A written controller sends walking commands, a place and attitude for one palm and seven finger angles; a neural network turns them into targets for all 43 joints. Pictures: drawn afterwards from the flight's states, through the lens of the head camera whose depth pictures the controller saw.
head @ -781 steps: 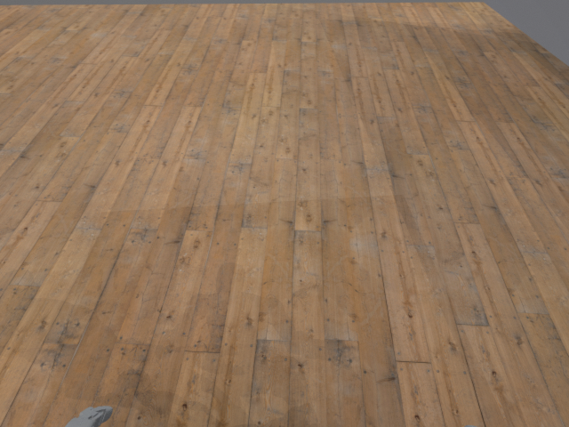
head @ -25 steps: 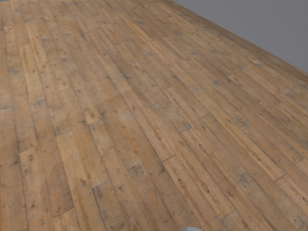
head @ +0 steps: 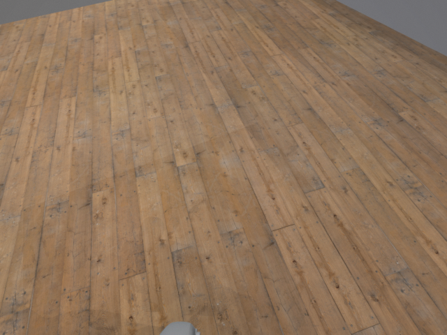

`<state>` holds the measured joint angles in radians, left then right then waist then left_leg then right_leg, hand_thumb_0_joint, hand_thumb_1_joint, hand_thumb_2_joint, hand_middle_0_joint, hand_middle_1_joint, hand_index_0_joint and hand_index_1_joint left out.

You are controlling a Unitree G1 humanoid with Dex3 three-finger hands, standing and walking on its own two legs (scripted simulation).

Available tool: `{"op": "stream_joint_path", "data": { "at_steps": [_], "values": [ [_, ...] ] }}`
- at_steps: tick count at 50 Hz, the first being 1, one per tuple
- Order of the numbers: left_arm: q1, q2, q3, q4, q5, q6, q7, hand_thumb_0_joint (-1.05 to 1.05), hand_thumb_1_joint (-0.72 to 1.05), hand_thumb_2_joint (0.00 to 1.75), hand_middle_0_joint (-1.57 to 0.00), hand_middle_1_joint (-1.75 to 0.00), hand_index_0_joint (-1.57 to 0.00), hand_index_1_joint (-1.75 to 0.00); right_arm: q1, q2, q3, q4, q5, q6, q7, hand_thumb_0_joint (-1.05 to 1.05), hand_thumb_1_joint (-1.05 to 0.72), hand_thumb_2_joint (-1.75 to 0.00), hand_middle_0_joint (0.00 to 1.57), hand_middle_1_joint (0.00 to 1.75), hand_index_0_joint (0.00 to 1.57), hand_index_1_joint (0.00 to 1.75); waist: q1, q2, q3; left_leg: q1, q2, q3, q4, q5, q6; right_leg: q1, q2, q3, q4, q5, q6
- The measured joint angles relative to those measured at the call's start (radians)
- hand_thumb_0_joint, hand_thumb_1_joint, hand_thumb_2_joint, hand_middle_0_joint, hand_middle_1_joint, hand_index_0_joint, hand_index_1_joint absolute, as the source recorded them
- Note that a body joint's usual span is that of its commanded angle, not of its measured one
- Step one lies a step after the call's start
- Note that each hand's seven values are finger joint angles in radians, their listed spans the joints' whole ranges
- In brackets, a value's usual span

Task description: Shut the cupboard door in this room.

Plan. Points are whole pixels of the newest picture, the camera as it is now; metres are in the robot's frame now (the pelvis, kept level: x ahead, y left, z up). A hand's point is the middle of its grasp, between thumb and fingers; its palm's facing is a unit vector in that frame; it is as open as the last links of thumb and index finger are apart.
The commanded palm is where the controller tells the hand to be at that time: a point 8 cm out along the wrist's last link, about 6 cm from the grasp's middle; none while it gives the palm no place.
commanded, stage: turn or walk to find it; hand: left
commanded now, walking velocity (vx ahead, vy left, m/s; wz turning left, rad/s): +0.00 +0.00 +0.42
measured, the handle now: out of the picture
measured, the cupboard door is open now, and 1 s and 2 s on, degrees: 78 78 78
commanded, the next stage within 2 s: stand and wait in 0.94 s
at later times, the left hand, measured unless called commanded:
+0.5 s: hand out of the picture +0.02 +0.27 -0.17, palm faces +0.23 -0.94 -0.25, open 7.4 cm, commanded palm none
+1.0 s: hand out of the picture -0.04 +0.17 -0.15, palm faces +0.44 -0.85 -0.28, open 7.3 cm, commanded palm none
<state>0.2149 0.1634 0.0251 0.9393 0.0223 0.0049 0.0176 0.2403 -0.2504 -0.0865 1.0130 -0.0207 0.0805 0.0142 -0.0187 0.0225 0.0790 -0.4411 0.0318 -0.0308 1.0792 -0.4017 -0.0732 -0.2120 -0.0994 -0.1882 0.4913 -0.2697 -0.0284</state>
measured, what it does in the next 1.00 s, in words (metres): steps on the spot, turning left: left foot, then right foot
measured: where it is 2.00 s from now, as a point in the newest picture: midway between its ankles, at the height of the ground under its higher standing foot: outside the picture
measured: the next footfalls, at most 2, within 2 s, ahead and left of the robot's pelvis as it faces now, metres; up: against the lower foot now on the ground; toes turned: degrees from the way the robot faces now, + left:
left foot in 0.18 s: +0.00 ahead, +0.16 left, +0.00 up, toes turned +9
right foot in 0.66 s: +0.06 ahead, -0.08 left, +0.00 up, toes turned +11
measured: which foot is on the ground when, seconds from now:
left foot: up 0.00-0.16, down 0.18-0.66, up 0.68-1.00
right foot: down 0.00-0.20, up 0.22-0.64, down 0.66-1.00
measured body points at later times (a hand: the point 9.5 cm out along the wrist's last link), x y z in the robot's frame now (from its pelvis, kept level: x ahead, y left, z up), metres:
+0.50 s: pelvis -0.01 +0.04 +0.00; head +0.02 +0.06 +0.45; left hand +0.01 +0.32 -0.15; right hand +0.12 -0.17 -0.14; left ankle -0.04 +0.15 -0.74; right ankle +0.00 -0.10 -0.68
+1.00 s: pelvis -0.01 -0.02 +0.00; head +0.04 -0.04 +0.45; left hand -0.06 +0.22 -0.13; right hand +0.12 -0.25 -0.17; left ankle -0.12 +0.13 -0.66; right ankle +0.03 -0.08 -0.74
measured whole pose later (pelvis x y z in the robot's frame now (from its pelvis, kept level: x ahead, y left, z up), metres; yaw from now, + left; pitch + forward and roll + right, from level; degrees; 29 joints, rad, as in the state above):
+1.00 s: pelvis -0.01 -0.02 +0.00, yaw +25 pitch -1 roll +3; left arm 0.24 0.16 0.03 0.96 0.02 0.00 0.02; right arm 0.23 -0.25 -0.08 1.03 -0.02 0.08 0.01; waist 0.00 0.03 0.08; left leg -0.42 0.04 -0.04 1.07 -0.40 -0.08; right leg -0.20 -0.09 -0.23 0.48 -0.27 -0.06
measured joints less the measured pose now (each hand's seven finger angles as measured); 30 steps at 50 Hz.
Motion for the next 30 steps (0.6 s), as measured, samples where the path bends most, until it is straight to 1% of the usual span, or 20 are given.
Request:
{"op": "stream_joint_path", "data": {
  "at_steps": [3,6,8,9,10,11,12,13,15,18,21,24,27,30],
  "values": [
    [0.015,0.012,0.004,0.011,0.005,0.000,-0.003,0.00,0.91,0.89,-0.20,-0.30,-0.21,-0.30,-0.026,0.003,0.008,0.002,0.005,-0.002,-0.002,0.01,-0.91,-0.90,0.20,0.30,0.20,0.30,0.018,-0.017,0.009,0.054,0.008,0.025,-0.130,-0.042,0.000,-0.010,-0.020,-0.020,0.013,-0.004,0.009],
    [0.028,0.032,0.011,0.025,0.008,0.003,-0.005,0.00,0.91,0.89,-0.20,-0.30,-0.21,-0.30,-0.062,0.008,0.018,-0.008,0.011,-0.012,-0.004,0.01,-0.91,-0.90,0.20,0.30,0.20,0.30,0.036,-0.033,0.017,0.112,0.004,0.056,-0.271,-0.060,0.009,-0.027,-0.040,-0.040,0.040,-0.013,0.024],
    [0.037,0.049,0.018,0.035,0.006,0.008,-0.005,0.00,0.91,0.89,-0.20,-0.30,-0.21,-0.30,-0.083,0.012,0.025,-0.022,0.013,-0.025,-0.005,0.01,-0.91,-0.90,0.20,0.30,0.20,0.30,0.041,-0.044,0.018,0.163,-0.003,0.081,-0.400,-0.004,0.017,-0.041,-0.055,-0.057,0.074,-0.028,0.040],
    [0.046,0.057,0.022,0.039,0.002,0.013,-0.006,0.00,0.91,0.89,-0.20,-0.30,-0.21,-0.30,-0.089,0.011,0.028,-0.032,0.014,-0.034,-0.003,0.01,-0.91,-0.90,0.20,0.30,0.20,0.30,0.042,-0.043,0.012,0.197,-0.002,0.090,-0.487,0.061,0.025,-0.055,-0.060,-0.065,0.104,-0.042,0.050],
    [0.051,0.069,0.026,0.043,-0.002,0.019,-0.006,0.00,0.91,0.89,-0.20,-0.30,-0.21,-0.30,-0.098,0.015,0.029,-0.038,0.011,-0.045,-0.003,0.01,-0.91,-0.90,0.20,0.30,0.20,0.30,0.044,-0.053,0.009,0.209,-0.010,0.091,-0.520,0.073,0.054,-0.078,-0.070,-0.057,0.152,-0.061,0.059],
    [0.050,0.084,0.031,0.049,-0.004,0.030,-0.005,0.00,0.91,0.89,-0.20,-0.30,-0.20,-0.30,-0.109,0.026,0.031,-0.043,0.010,-0.051,-0.003,0.01,-0.91,-0.90,0.20,0.30,0.20,0.30,0.050,-0.073,0.014,0.204,-0.022,0.096,-0.505,0.065,0.074,-0.105,-0.074,-0.019,0.221,-0.135,0.070],
    [0.048,0.095,0.034,0.056,-0.004,0.044,-0.001,0.01,0.91,0.89,-0.20,-0.30,-0.20,-0.30,-0.116,0.035,0.035,-0.048,0.008,-0.057,-0.004,0.01,-0.91,-0.90,0.20,0.30,0.20,0.30,0.054,-0.083,0.014,0.203,-0.026,0.095,-0.495,0.058,0.086,-0.134,-0.063,0.022,0.299,-0.201,0.079],
    [0.043,0.102,0.036,0.065,-0.004,0.056,0.001,0.01,0.91,0.89,-0.20,-0.30,-0.20,-0.30,-0.118,0.042,0.039,-0.053,0.006,-0.062,-0.008,0.01,-0.91,-0.90,0.20,0.30,0.20,0.30,0.054,-0.083,0.012,0.206,-0.027,0.089,-0.499,0.057,0.093,-0.161,-0.047,0.056,0.376,-0.233,0.086],
    [0.028,0.110,0.040,0.074,-0.006,0.066,-0.001,0.01,0.91,0.89,-0.20,-0.30,-0.20,-0.30,-0.117,0.053,0.046,-0.058,0.004,-0.066,-0.016,0.01,-0.91,-0.90,0.20,0.30,0.20,0.30,0.051,-0.077,0.006,0.221,-0.028,0.070,-0.533,0.076,0.098,-0.205,-0.021,0.098,0.499,-0.219,0.096],
    [0.008,0.113,0.040,0.064,-0.008,0.056,-0.008,0.01,0.91,0.89,-0.20,-0.30,-0.20,-0.30,-0.112,0.064,0.054,-0.057,0.006,-0.069,-0.020,0.01,-0.91,-0.90,0.20,0.30,0.20,0.30,0.053,-0.070,0.000,0.245,-0.036,0.047,-0.596,0.116,0.101,-0.241,-0.005,0.128,0.581,-0.167,0.111],
    [-0.014,0.109,0.036,0.046,-0.009,0.048,-0.009,0.01,0.91,0.89,-0.20,-0.30,-0.20,-0.30,-0.100,0.071,0.056,-0.056,0.007,-0.071,-0.020,0.01,-0.91,-0.90,0.20,0.30,0.21,0.30,0.049,-0.064,-0.005,0.259,-0.047,0.028,-0.635,0.141,0.102,-0.249,0.000,0.145,0.580,-0.142,0.123],
    [-0.039,0.098,0.031,0.028,-0.011,0.046,-0.008,0.01,0.91,0.89,-0.20,-0.30,-0.20,-0.30,-0.084,0.075,0.053,-0.056,0.005,-0.069,-0.018,0.01,-0.91,-0.90,0.20,0.30,0.21,0.30,0.037,-0.057,-0.008,0.260,-0.059,0.008,-0.646,0.152,0.099,-0.238,0.008,0.155,0.530,-0.147,0.128],
    [-0.068,0.083,0.026,0.012,-0.013,0.045,-0.007,0.01,0.91,0.89,-0.20,-0.30,-0.20,-0.30,-0.063,0.074,0.047,-0.055,0.001,-0.064,-0.017,0.01,-0.91,-0.90,0.20,0.30,0.21,0.30,0.018,-0.044,-0.008,0.249,-0.068,-0.016,-0.637,0.154,0.091,-0.209,0.022,0.160,0.443,-0.171,0.126],
    [-0.090,0.065,0.018,-0.008,-0.017,0.037,-0.007,0.01,0.91,0.89,-0.20,-0.30,-0.20,-0.30,-0.042,0.065,0.039,-0.047,-0.002,-0.053,-0.017,0.01,-0.91,-0.90,0.20,0.30,0.21,0.30,-0.001,-0.024,-0.007,0.227,-0.074,-0.042,-0.610,0.147,0.074,-0.156,0.043,0.155,0.301,-0.165,0.115]
  ]
}}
